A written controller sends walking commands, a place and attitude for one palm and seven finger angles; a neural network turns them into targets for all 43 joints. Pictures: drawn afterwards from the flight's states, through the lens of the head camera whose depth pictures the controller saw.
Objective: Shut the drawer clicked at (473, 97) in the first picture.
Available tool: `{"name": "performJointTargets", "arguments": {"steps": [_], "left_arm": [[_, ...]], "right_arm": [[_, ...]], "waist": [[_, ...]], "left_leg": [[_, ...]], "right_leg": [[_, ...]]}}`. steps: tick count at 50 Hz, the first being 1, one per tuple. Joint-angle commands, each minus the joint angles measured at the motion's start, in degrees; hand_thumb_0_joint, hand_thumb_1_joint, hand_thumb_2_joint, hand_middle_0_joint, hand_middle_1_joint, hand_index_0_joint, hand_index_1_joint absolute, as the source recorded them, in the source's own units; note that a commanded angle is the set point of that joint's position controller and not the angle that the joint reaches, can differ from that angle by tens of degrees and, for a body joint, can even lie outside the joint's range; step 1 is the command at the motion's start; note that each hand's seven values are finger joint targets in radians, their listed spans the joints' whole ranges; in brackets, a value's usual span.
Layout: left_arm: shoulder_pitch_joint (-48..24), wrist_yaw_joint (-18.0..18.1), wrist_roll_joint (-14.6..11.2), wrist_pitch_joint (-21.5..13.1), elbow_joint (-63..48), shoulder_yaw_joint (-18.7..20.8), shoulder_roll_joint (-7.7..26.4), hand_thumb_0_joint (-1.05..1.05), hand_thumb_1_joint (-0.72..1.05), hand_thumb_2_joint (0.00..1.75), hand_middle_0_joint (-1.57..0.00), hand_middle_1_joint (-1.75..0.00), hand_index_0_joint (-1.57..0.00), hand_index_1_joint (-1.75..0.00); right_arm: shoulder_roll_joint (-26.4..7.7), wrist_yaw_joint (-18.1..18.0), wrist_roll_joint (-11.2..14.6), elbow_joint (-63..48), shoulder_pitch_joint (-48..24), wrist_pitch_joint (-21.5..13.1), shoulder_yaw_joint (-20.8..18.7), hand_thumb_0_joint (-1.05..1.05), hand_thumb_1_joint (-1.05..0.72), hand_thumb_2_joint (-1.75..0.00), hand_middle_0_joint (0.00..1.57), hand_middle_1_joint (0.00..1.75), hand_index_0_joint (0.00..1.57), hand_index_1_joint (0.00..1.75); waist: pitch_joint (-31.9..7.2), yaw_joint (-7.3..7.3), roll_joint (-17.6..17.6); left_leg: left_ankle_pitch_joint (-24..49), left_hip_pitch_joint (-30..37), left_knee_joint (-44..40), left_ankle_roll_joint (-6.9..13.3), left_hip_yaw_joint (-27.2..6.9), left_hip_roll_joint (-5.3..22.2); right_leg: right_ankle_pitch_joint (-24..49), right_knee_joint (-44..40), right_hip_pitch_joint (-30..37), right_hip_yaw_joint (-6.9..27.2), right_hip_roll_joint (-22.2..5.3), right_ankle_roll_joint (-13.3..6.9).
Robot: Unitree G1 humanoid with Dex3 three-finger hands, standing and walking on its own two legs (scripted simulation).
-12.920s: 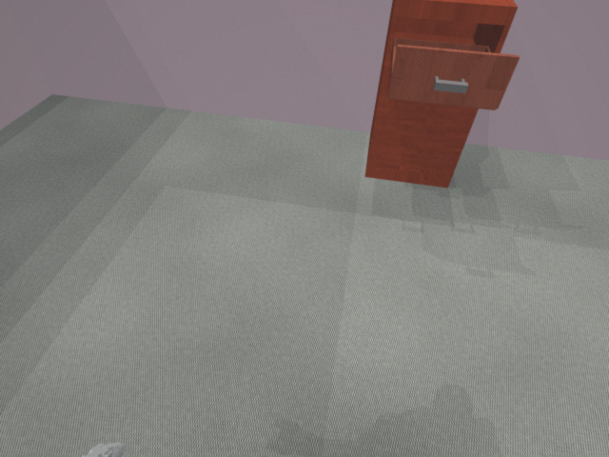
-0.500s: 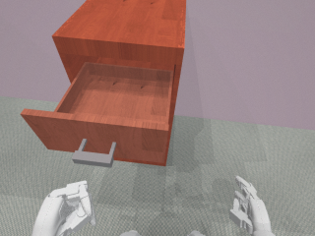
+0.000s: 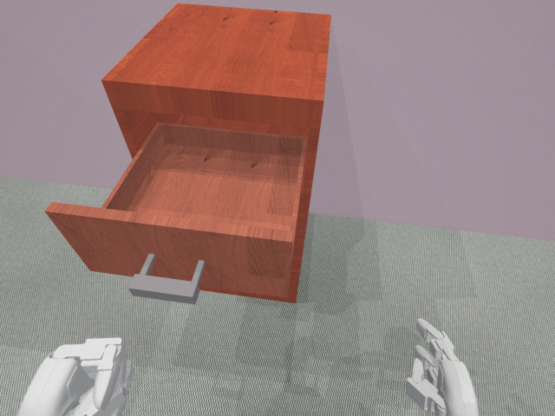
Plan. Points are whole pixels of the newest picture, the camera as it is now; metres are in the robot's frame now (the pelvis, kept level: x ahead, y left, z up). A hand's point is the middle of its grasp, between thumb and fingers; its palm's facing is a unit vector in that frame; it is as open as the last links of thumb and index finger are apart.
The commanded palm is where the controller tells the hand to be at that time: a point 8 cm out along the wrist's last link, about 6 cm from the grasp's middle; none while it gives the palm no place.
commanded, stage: raise the hand and make a fist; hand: left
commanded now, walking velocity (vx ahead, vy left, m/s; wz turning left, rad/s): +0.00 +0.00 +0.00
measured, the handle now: (170, 276) +0.33 +0.21 -0.02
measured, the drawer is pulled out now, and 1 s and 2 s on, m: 0.28 0.28 0.28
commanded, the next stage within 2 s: bring the fist close to the handle in 0.22 s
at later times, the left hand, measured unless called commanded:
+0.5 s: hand (124, 393) +0.14 +0.19 +0.06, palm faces +0.00 -1.00 -0.07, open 3.3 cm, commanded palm +0.11 +0.24 +0.06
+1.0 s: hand (158, 369) +0.18 +0.18 +0.01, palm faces -0.04 -1.00 -0.07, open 3.3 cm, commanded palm +0.16 +0.23 +0.01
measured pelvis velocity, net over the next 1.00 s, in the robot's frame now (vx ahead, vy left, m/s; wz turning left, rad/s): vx -0.01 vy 0.00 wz -0.01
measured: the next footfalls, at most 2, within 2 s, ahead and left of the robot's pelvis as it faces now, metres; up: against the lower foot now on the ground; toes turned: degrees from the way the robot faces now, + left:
none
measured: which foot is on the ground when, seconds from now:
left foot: down 0.00-1.00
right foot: down 0.00-1.00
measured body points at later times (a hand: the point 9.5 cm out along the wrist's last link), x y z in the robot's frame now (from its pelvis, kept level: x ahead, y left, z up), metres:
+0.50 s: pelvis -0.01 +0.00 +0.00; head +0.01 +0.01 +0.45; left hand +0.14 +0.24 +0.07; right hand +0.19 -0.22 -0.05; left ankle -0.01 +0.10 -0.68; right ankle +0.02 -0.12 -0.68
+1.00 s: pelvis -0.01 +0.00 -0.03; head +0.05 +0.02 +0.41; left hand +0.18 +0.23 +0.02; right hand +0.18 -0.23 -0.10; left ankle -0.01 +0.10 -0.68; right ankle +0.02 -0.12 -0.68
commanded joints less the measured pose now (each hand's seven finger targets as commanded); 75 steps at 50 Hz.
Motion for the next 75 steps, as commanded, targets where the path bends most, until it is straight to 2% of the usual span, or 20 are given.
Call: {"name": "performJointTargets", "arguments": {"steps": [1, 5, 9, 11, 19, 21, 25, 27, 31, 34, 38, 44, 47, 52, 54, 57, 64, 66, 70, 75], "left_arm": [[2.84, -0.19, -1.92, -3.81, -10.41, 5.58, 6.07, 0.00, 0.90, 0.90, -1.40, -1.60, -1.40, -1.60], [1.48, 0.55, -1.70, -4.55, -12.13, 4.74, 5.82, 0.00, 0.90, 0.90, -1.40, -1.60, -1.40, -1.60], [1.80, 1.10, -1.29, -4.56, -10.04, 4.88, 5.78, 0.00, 0.90, 0.90, -1.40, -1.60, -1.40, -1.60], [2.58, 0.95, -1.02, -4.16, -10.23, 3.42, 4.64, 0.00, 0.90, 0.90, -1.40, -1.60, -1.40, -1.60], [-2.26, 1.62, -0.53, -4.08, -7.89, 4.10, 5.35, 0.00, 0.90, 0.90, -1.40, -1.60, -1.40, -1.60], [-3.87, 1.35, -0.58, -4.91, -6.64, 3.65, 4.75, 0.00, 0.90, 0.90, -1.40, -1.60, -1.40, -1.60], [-7.75, 0.99, 0.14, -6.36, -7.04, 1.66, 4.12, 0.00, 0.90, 0.90, -1.40, -1.60, -1.40, -1.60], [-9.23, 1.02, 0.51, -6.64, -7.13, 0.59, 3.80, 0.00, 0.90, 0.90, -1.40, -1.60, -1.40, -1.60], [-7.76, 1.88, 1.39, -5.86, -5.18, 0.98, 3.77, 0.00, 0.90, 0.90, -1.40, -1.60, -1.40, -1.60], [-8.45, 3.11, 2.19, -4.70, -4.06, -0.15, 2.99, 0.00, 0.90, 0.90, -1.40, -1.60, -1.40, -1.60], [-7.27, 4.55, 2.48, -5.10, -4.04, 0.39, 2.92, 0.00, 0.90, 0.90, -1.40, -1.60, -1.40, -1.60], [-11.29, 5.20, 3.05, -8.16, -2.79, -0.34, 3.10, 0.00, 0.90, 0.90, -1.40, -1.60, -1.40, -1.60], [-13.08, 4.37, 2.90, -9.44, -1.38, -1.06, 2.49, 0.00, 0.90, 0.90, -1.40, -1.60, -1.40, -1.60], [-15.31, 3.33, 2.18, -9.78, -1.22, -0.04, 3.97, 0.00, 0.90, 0.90, -1.40, -1.60, -1.40, -1.60], [-17.61, 3.29, 2.08, -9.34, 0.94, 1.20, 4.90, 0.00, 0.90, 0.90, -1.40, -1.60, -1.40, -1.60], [-17.74, 2.98, 1.58, -9.23, 2.09, 2.23, 4.93, 0.00, 0.90, 0.90, -1.40, -1.60, -1.40, -1.60], [-22.82, 2.07, 1.15, -9.69, 6.36, 2.57, 5.70, 0.00, 0.90, 0.90, -1.40, -1.60, -1.40, -1.60], [-24.43, 1.66, 1.02, -10.37, 6.35, 2.34, 5.70, 0.00, 0.90, 0.90, -1.40, -1.60, -1.40, -1.60], [-23.02, 1.39, 0.10, -10.19, 3.75, 4.30, 7.63, 0.00, 0.90, 0.90, -1.40, -1.60, -1.40, -1.60], [-20.95, 2.08, -0.07, -8.62, 5.02, 4.19, 6.56, 0.00, 0.90, 0.90, -1.40, -1.60, -1.40, -1.60]], "right_arm": [[-6.32, -0.64, 0.00, -9.65, -5.52, -4.59, -2.70, 0.00, -0.90, -0.90, 0.20, 0.30, 0.20, 0.30], [-6.21, -0.30, -0.12, -9.04, -5.52, -5.32, -2.49, 0.00, -0.90, -0.90, 0.20, 0.30, 0.20, 0.30], [-6.46, -0.19, -0.12, -8.52, -6.01, -5.56, -2.76, 0.00, -0.90, -0.90, 0.20, 0.30, 0.20, 0.30], [-6.41, 0.06, -0.02, -8.92, -5.96, -5.65, -2.70, 0.00, -0.90, -0.90, 0.20, 0.30, 0.20, 0.30], [-6.94, -0.54, -0.43, -8.46, -5.85, -5.39, -2.49, 0.00, -0.90, -0.90, 0.20, 0.30, 0.20, 0.30], [-7.13, -0.51, -0.50, -8.09, -5.27, -5.33, -2.38, 0.00, -0.90, -0.90, 0.20, 0.30, 0.20, 0.30], [-7.78, -0.18, -1.08, -7.89, -4.43, -5.72, -2.27, 0.00, -0.90, -0.90, 0.20, 0.30, 0.20, 0.30], [-7.84, -0.04, -1.27, -7.80, -3.95, -5.96, -2.43, 0.00, -0.90, -0.90, 0.20, 0.30, 0.20, 0.30], [-7.84, 0.31, -1.45, -8.12, -4.14, -5.10, -2.85, 0.00, -0.90, -0.90, 0.20, 0.30, 0.20, 0.30], [-7.88, 0.47, -1.65, -8.55, -4.70, -4.00, -2.79, 0.00, -0.90, -0.90, 0.20, 0.30, 0.20, 0.30], [-7.58, 0.69, -1.89, -9.23, -4.30, -2.72, -3.19, 0.00, -0.90, -0.90, 0.20, 0.30, 0.20, 0.30], [-7.84, 0.71, -2.39, -8.71, -4.15, -1.51, -3.16, 0.00, -0.90, -0.90, 0.20, 0.30, 0.20, 0.30], [-8.18, 0.61, -2.35, -8.79, -3.76, -1.23, -3.09, 0.00, -0.90, -0.90, 0.20, 0.30, 0.20, 0.30], [-8.51, 0.40, -2.42, -8.73, -3.39, -0.92, -3.24, 0.00, -0.90, -0.90, 0.20, 0.30, 0.20, 0.30], [-8.67, 0.21, -2.37, -8.17, -3.26, -0.31, -3.20, 0.00, -0.90, -0.90, 0.20, 0.30, 0.20, 0.30], [-8.59, 0.15, -2.28, -8.42, -3.57, 0.23, -3.34, 0.00, -0.90, -0.90, 0.20, 0.30, 0.20, 0.30], [-9.02, 0.17, -2.46, -7.66, -3.79, 1.03, -3.12, 0.00, -0.90, -0.90, 0.20, 0.30, 0.20, 0.30], [-9.15, 0.29, -2.54, -7.60, -3.73, 0.89, -3.16, 0.00, -0.90, -0.90, 0.20, 0.30, 0.20, 0.30], [-9.25, 0.43, -2.27, -8.37, -3.67, 1.34, -3.28, 0.00, -0.90, -0.90, 0.20, 0.30, 0.20, 0.30], [-8.95, 0.58, -2.00, -8.52, -3.69, 2.39, -3.38, 0.00, -0.90, -0.90, 0.20, 0.30, 0.20, 0.30]], "waist": [[-3.95, 0.09, 0.06], [-3.44, -0.12, 2.42], [-2.00, -0.30, -0.24], [-1.66, -0.27, 0.96], [0.53, -1.02, -2.26], [0.49, -1.48, -0.89], [-2.41, -2.06, 1.64], [-4.73, -2.41, 1.10], [-7.18, -1.54, 0.67], [-5.90, -1.62, 0.30], [-8.01, -0.91, -0.55], [-8.31, -2.25, -0.95], [-8.65, -2.64, -0.07], [-13.46, -2.56, 1.08], [-13.01, -2.96, -0.84], [-14.28, -2.36, -0.14], [-14.58, -3.09, -0.61], [-15.71, -3.12, 0.75], [-19.28, -2.01, 2.15], [-17.55, -2.31, 1.11]], "left_leg": [[15.80, -0.68, -10.31, -0.59, -1.41, -1.20], [16.01, 0.23, -10.89, -0.66, -1.49, -1.04], [14.98, -0.64, -11.01, -0.56, -1.68, -0.93], [14.36, -0.47, -11.33, -0.59, -1.47, -1.06], [10.12, -2.97, -10.98, -0.46, -1.74, -1.12], [9.40, -3.35, -10.43, -0.56, -1.75, -1.28], [9.91, -2.85, -9.37, -0.40, -2.18, -1.36], [10.97, -2.59, -8.49, -0.37, -2.29, -1.38], [14.06, -3.38, -7.90, -0.68, -2.44, -1.36], [14.30, -4.96, -7.65, -0.68, -2.43, -1.20], [15.60, -6.16, -6.63, -0.94, -2.13, -1.24], [14.34, -9.29, -3.41, -0.88, -2.28, -1.03], [12.88, -10.44, -2.29, -1.00, -2.37, -1.07], [14.63, -10.89, 0.10, -0.86, -2.29, -1.19], [13.37, -12.77, 0.64, -0.72, -2.46, -1.16], [13.77, -13.78, 1.60, -0.64, -2.09, -1.26], [12.93, -17.02, 4.04, -0.32, -2.02, -1.19], [12.71, -17.22, 4.84, -0.39, -1.91, -1.26], [15.06, -15.37, 4.08, -0.28, -1.75, -1.23], [14.67, -15.59, 3.26, -0.36, -1.88, -1.15]], "right_leg": [[6.31, -9.58, 8.78, 4.46, 1.45, -1.25], [6.35, -9.14, 8.13, 3.61, 1.72, -1.37], [5.26, -9.60, 7.80, 3.55, 1.79, -1.33], [4.78, -9.54, 7.37, 3.46, 1.73, -1.30], [-0.82, -10.17, 5.01, 4.08, 1.83, -1.07], [-1.45, -9.48, 3.57, 3.88, 1.78, -1.06], [0.05, -7.03, 2.01, 3.10, 1.83, -1.12], [1.63, -5.94, 1.56, 2.88, 1.68, -0.97], [4.98, -3.60, 1.73, 2.07, 1.72, -1.10], [5.10, -2.81, 0.75, 1.75, 1.74, -1.12], [6.29, -1.22, 0.59, 1.62, 1.61, -1.20], [5.25, 1.28, -3.77, 1.98, 1.76, -1.25], [3.70, 2.40, -6.03, 2.13, 1.62, -1.29], [5.69, 4.03, -6.24, 2.80, 1.42, -1.30], [4.43, 4.26, -6.56, 2.90, 1.61, -1.27], [5.07, 5.03, -6.60, 3.18, 1.41, -1.26], [4.36, 6.60, -8.89, 3.80, 1.52, -1.27], [4.20, 7.26, -9.57, 4.07, 1.33, -1.29], [6.40, 7.20, -7.09, 4.23, 1.36, -1.34], [5.92, 6.80, -7.43, 3.48, 1.55, -1.13]]}}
